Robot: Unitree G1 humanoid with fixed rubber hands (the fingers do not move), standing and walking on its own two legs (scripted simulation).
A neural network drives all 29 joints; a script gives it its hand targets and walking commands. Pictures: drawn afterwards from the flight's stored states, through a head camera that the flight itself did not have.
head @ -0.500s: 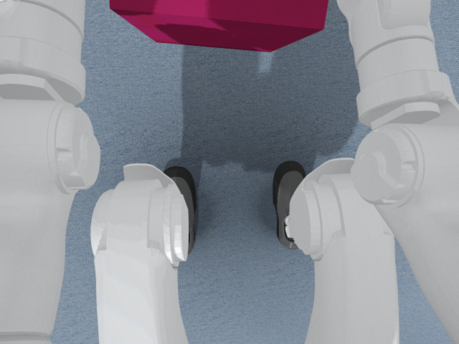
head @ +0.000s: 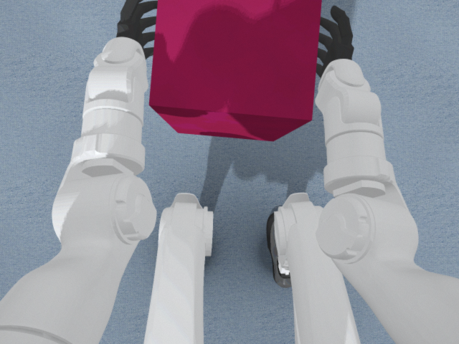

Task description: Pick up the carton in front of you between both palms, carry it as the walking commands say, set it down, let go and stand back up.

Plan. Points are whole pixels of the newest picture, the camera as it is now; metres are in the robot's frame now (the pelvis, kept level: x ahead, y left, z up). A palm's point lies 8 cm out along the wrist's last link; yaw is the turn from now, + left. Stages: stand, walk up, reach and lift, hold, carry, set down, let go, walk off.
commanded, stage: reach and lift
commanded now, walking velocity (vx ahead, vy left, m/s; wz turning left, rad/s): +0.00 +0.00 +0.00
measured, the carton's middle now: (232, 71) +0.54 +0.03 -0.15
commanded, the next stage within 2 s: none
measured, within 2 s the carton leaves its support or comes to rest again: neither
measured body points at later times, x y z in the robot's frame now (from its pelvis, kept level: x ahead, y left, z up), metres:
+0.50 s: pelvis +0.03 +0.00 +0.11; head +0.25 +0.03 +0.50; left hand +0.51 +0.17 +0.06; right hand +0.50 -0.13 +0.06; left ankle +0.12 +0.13 -0.42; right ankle +0.12 -0.13 -0.42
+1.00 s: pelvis +0.07 +0.00 +0.24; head +0.18 +0.01 +0.68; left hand +0.45 +0.16 +0.21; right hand +0.45 -0.14 +0.21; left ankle +0.12 +0.13 -0.42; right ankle +0.12 -0.13 -0.42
